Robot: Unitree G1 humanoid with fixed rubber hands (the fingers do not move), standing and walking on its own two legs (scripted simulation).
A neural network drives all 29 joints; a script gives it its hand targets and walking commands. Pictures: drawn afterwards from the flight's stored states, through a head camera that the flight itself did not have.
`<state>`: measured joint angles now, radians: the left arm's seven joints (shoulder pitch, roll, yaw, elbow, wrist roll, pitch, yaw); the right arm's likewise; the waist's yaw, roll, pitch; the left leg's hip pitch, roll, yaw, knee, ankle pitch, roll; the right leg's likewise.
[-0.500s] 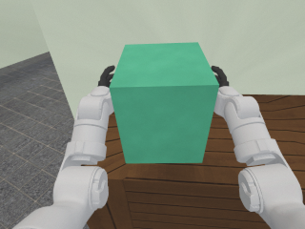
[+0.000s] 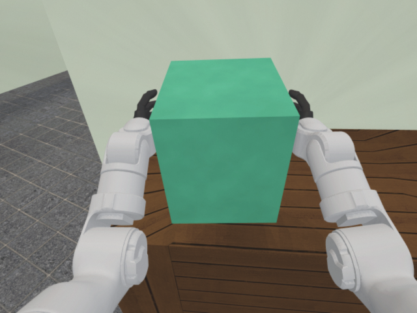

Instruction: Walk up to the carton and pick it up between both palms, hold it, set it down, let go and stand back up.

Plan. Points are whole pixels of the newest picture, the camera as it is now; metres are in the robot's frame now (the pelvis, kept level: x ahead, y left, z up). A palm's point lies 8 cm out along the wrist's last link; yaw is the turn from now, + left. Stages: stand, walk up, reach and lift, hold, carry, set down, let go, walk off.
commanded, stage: hold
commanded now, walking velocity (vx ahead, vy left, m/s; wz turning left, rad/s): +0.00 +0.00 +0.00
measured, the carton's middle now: (222, 139) +0.39 +0.01 +0.20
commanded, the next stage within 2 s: set down in 0.66 s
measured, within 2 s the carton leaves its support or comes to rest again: neither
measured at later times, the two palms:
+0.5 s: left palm (143, 127) +0.37 +0.16 +0.24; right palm (301, 128) +0.37 -0.14 +0.23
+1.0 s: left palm (130, 131) +0.38 +0.18 +0.23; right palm (282, 133) +0.39 -0.11 +0.21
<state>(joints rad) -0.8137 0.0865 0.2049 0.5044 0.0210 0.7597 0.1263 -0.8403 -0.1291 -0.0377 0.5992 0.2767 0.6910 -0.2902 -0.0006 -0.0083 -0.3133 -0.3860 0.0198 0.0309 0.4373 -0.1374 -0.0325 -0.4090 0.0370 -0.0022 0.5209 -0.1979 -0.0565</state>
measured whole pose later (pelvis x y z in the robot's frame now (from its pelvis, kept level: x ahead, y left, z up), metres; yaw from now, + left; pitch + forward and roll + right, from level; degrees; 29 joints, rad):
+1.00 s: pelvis -0.01 +0.00 +0.00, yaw +0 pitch +2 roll +1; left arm -0.82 0.09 0.40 0.52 0.06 0.63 0.08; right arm -0.92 -0.01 -0.09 0.83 0.09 0.43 -0.22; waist 0.00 0.00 -0.20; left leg -0.33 0.02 0.03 0.44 -0.14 -0.03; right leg -0.35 0.04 0.00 0.52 -0.20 -0.06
